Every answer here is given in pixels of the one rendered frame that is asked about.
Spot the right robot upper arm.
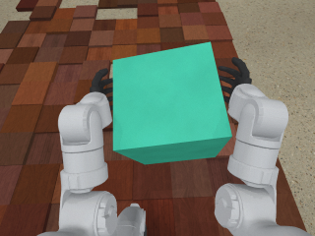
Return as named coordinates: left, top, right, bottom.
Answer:
left=214, top=183, right=312, bottom=236

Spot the right robot hand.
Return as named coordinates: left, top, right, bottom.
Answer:
left=218, top=57, right=252, bottom=103

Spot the left robot upper arm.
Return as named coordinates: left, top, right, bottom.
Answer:
left=36, top=191, right=118, bottom=236

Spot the carton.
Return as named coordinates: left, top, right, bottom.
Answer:
left=112, top=42, right=232, bottom=165

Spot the robot left forearm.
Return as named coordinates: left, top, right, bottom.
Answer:
left=58, top=91, right=112, bottom=227

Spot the robot right forearm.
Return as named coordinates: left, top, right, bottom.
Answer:
left=227, top=84, right=288, bottom=218

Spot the left robot hand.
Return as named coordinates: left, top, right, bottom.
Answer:
left=90, top=68, right=113, bottom=111

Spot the robot left thigh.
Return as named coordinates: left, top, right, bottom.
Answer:
left=111, top=206, right=146, bottom=236

